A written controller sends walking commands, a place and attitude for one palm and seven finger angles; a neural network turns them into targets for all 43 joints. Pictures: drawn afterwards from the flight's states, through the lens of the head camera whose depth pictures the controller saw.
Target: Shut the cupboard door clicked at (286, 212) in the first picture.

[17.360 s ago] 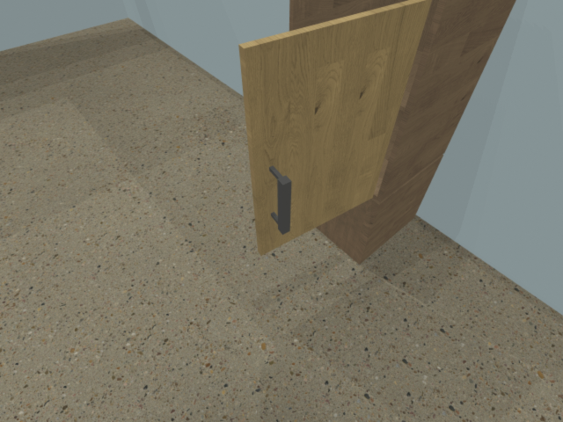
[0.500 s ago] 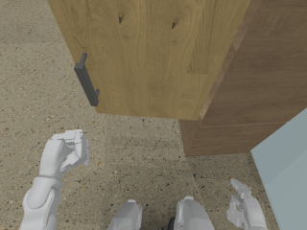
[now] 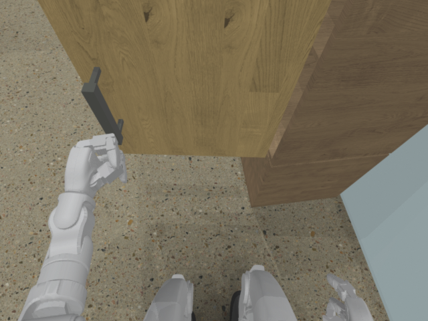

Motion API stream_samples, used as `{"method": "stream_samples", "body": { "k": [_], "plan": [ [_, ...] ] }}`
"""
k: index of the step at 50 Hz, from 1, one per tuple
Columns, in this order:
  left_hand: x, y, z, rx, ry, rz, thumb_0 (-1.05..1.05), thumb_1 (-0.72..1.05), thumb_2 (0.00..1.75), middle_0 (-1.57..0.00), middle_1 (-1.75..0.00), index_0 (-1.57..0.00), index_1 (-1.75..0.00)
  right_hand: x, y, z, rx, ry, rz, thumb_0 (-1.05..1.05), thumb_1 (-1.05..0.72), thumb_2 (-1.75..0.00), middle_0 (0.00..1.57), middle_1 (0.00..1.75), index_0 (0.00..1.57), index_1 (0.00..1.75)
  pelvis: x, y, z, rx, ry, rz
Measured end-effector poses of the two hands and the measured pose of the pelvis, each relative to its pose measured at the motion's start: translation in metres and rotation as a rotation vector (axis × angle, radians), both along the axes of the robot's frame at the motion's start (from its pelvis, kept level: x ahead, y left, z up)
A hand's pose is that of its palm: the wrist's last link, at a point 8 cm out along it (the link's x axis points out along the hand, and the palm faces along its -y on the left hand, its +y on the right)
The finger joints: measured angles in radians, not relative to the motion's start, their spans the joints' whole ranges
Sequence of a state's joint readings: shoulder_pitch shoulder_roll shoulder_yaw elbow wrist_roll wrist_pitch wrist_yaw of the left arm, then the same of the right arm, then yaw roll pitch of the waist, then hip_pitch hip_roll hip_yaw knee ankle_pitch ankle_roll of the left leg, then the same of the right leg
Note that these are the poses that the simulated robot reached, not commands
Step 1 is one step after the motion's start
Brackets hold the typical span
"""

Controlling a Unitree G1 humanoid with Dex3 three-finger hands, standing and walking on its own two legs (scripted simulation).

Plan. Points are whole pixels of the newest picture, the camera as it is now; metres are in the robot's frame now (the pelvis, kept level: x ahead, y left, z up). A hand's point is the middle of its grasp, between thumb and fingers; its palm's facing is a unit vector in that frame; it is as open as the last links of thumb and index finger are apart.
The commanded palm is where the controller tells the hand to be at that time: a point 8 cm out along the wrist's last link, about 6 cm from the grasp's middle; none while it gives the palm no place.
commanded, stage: bring the fist close to the handle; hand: left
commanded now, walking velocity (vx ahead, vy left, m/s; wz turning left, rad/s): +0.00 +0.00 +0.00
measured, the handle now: (107, 109) +0.52 +0.24 +0.02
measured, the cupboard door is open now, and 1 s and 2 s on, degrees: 81 81 68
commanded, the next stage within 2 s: push the door shut along its arc in 0.60 s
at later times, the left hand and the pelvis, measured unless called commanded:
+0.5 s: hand (127, 147) +0.43 +0.18 +0.02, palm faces +0.00 -1.00 -0.04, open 3.1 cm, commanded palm +0.40 +0.23 +0.02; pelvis +0.00 +0.00 +0.00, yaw -1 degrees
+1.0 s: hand (124, 135) +0.45 +0.19 +0.03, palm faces -0.08 -1.00 -0.04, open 3.1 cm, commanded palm +0.44 +0.23 +0.02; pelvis -0.01 +0.00 -0.01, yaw +0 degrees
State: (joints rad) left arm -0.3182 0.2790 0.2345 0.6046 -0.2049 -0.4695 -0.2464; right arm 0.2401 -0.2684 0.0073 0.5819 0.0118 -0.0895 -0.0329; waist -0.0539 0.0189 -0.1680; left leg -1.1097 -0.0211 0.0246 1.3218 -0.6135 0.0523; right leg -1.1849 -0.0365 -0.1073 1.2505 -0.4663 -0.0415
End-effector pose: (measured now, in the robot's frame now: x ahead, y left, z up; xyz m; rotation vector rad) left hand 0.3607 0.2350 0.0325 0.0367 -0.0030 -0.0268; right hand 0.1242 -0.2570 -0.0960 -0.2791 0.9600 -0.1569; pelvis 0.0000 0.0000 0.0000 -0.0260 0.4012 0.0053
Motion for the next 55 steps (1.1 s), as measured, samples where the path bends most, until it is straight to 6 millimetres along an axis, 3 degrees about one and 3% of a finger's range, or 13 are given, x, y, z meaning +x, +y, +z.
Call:
{"method": "stream_samples", "body": {
  "k": [14,22,28,44,55],
  "plan": [
    [0.052,0.000,-0.005,0.007,-0.004,0.020,0.01,0.90,0.90,-1.30,-1.50,-1.30,-1.50,-0.039,-0.004,-0.016,0.000,0.134,-0.048,0.01,-0.90,-0.90,0.21,0.30,0.20,0.30,-0.003,0.000,-0.007,-0.001,0.040,-0.005],
    [0.050,-0.006,-0.008,0.002,0.023,0.007,0.01,0.90,0.90,-1.30,-1.50,-1.30,-1.50,-0.059,-0.005,-0.015,0.019,0.199,-0.089,0.01,-0.90,-0.90,0.21,0.30,0.20,0.30,-0.001,0.000,-0.003,0.005,0.042,-0.017],
    [0.046,0.000,-0.009,0.007,0.010,0.034,0.01,0.90,0.90,-1.30,-1.50,-1.30,-1.50,-0.059,-0.006,-0.013,0.007,0.205,-0.081,0.01,-0.90,-0.90,0.21,0.30,0.20,0.30,-0.001,-0.001,-0.002,0.004,0.039,-0.013],
    [0.055,0.004,-0.007,0.005,0.012,-0.014,0.01,0.90,0.90,-1.30,-1.50,-1.30,-1.50,-0.035,-0.006,-0.010,-0.014,0.151,-0.050,0.01,-0.90,-0.90,0.21,0.30,0.20,0.30,-0.003,0.001,-0.004,-0.006,0.036,-0.003],
    [0.089,0.011,-0.004,-0.003,0.009,-0.085,0.01,0.90,0.90,-1.31,-1.50,-1.30,-1.50,-0.059,-0.007,-0.017,-0.040,0.214,-0.077,0.01,-0.90,-0.90,0.21,0.30,0.20,0.30,-0.008,0.005,-0.013,-0.024,0.063,0.000]
  ]
}}
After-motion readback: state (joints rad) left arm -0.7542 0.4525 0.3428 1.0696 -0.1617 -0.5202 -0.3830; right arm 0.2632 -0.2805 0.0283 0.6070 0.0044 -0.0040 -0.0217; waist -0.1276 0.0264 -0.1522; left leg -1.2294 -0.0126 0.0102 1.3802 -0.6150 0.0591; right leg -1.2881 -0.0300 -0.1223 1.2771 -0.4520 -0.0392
